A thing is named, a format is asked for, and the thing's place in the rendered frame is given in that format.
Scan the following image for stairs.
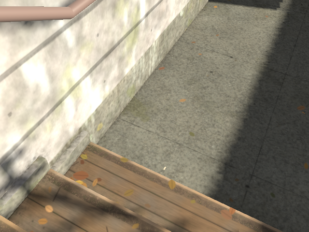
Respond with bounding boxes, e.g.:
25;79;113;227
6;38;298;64
0;142;283;232

